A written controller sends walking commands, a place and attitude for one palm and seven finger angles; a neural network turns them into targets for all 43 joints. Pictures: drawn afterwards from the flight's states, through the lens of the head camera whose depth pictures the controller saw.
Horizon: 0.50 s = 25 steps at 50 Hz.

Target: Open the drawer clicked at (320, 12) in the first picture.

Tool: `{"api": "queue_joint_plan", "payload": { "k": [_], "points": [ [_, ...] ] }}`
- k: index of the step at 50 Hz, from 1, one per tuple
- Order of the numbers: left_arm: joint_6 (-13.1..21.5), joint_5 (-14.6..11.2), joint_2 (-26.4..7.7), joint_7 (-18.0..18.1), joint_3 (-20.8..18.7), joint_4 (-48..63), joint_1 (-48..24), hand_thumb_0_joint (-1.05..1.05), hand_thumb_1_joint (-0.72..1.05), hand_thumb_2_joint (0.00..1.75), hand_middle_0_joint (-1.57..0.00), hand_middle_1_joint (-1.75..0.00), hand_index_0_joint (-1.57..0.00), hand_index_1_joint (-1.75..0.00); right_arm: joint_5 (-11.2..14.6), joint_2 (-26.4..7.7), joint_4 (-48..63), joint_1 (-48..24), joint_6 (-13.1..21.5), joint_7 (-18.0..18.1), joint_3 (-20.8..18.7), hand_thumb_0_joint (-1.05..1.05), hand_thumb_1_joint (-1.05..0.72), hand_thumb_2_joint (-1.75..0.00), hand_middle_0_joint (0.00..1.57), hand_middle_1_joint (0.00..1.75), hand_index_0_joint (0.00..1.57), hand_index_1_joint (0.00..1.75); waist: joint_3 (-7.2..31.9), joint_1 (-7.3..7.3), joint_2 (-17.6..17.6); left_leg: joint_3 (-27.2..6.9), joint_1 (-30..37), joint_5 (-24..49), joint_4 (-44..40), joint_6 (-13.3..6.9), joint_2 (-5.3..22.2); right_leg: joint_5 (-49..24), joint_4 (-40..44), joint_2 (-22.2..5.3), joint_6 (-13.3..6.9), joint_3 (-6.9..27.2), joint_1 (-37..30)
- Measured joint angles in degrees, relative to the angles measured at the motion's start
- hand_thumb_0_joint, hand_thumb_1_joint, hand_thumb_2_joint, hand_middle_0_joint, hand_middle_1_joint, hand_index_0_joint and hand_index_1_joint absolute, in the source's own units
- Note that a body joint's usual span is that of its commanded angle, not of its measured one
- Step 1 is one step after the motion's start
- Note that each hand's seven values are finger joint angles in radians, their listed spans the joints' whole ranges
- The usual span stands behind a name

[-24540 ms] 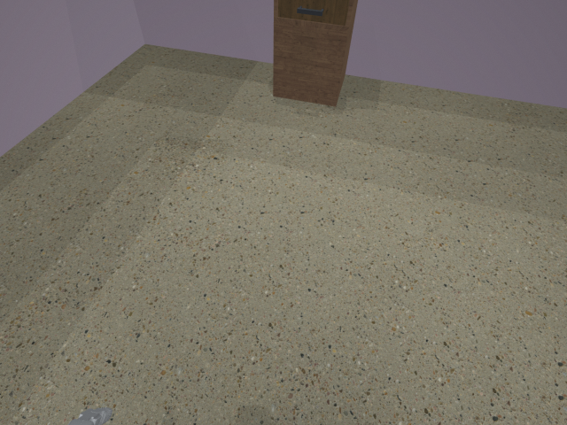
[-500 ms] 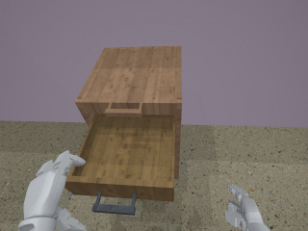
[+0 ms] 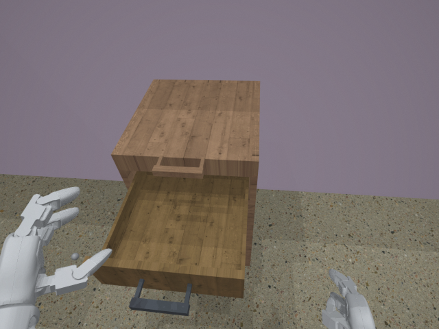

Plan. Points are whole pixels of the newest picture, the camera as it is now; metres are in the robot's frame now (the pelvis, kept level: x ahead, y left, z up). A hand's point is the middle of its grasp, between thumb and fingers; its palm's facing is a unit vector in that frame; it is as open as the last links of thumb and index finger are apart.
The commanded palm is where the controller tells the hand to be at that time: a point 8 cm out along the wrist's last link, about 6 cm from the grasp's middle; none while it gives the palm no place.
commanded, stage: draw the hand back to the body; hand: left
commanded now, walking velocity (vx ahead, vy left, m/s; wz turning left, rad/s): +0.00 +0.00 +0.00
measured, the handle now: (162, 296) +0.24 +0.18 -0.20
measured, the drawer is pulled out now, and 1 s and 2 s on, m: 0.30 0.30 0.30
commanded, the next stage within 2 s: step back with the hand held close in 0.44 s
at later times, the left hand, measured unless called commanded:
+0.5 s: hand (63, 253) +0.17 +0.23 +0.16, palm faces +0.37 -0.83 -0.41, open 7.5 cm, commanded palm +0.12 +0.27 +0.18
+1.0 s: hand (43, 266) +0.16 +0.25 +0.15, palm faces +0.26 -0.81 -0.53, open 7.4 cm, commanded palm +0.09 +0.29 +0.18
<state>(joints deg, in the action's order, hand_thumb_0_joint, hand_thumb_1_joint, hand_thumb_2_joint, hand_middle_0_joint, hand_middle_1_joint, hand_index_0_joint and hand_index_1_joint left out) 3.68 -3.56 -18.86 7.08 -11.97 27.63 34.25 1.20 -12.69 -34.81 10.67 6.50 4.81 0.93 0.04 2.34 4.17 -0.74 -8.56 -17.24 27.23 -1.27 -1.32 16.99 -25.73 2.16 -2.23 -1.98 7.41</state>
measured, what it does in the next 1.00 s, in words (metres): stands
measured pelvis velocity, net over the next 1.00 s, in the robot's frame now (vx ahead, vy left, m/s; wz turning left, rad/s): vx -0.04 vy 0.01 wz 0.00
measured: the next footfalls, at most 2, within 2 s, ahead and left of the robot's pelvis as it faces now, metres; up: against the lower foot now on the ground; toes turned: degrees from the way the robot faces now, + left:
none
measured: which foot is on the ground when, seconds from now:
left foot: down 0.00-1.00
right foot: down 0.00-1.00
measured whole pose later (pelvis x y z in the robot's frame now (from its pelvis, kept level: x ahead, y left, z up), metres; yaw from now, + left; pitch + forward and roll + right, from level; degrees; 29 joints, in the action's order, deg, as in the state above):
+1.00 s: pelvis -0.04 +0.01 +0.00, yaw +0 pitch +3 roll -1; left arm 9.2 -3.1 -25.0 8.0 -21.4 36.0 39.3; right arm 1.2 -12.3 -31.5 8.1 0.0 4.6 -1.5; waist -2.6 -1.1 0.4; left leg -0.6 -18.4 -13.8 29.1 -2.2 -1.9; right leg 13.4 -27.2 1.4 -1.3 -2.2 17.0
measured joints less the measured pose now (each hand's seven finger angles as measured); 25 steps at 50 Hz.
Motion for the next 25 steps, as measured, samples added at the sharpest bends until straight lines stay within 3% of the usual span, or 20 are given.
{"api": "queue_joint_plan", "payload": {
  "k": [11,18,25],
  "points": [
    [1.2,-0.9,-0.7,0.2,-4.6,1.0,-2.4,0.00,0.56,0.75,-0.23,-0.52,-0.23,-0.51,0.2,0.2,-0.5,-1.7,-0.1,-0.2,-0.2,0.01,-0.91,-0.90,0.20,0.30,0.20,0.30,-0.3,0.69,0.0,-0.2,1.3,0.7,-1.1,0.5,0.5,-0.9,1.5,0.5,-0.4,-0.2,-1.5],
    [1.0,-1.0,0.1,-0.3,-3.6,0.3,-2.2,0.00,0.77,0.84,-0.22,-0.38,-0.22,-0.38,0.1,0.4,-0.7,-1.8,-0.7,-0.4,-0.2,0.01,-0.91,-0.90,0.20,0.30,0.20,0.30,-0.6,0.62,0.1,-0.2,1.5,1.2,-1.7,0.6,0.6,-1.3,1.9,0.6,-0.6,-0.2,-1.6],
    [0.7,-1.0,-0.4,-0.3,-3.6,0.5,-1.7,0.01,0.86,0.88,-0.21,-0.32,-0.21,-0.32,0.1,0.4,-1.2,-1.3,-0.8,-0.2,-0.2,0.01,-0.91,-0.90,0.20,0.30,0.20,0.30,-0.7,0.56,0.0,-0.2,1.7,1.3,-1.9,0.7,0.8,-1.6,2.3,0.8,-0.7,-0.2,-1.9]
  ]
}}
